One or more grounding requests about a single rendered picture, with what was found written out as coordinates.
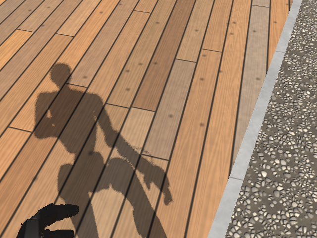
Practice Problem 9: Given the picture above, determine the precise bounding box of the robot left hand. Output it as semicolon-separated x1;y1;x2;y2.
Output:
16;203;79;238

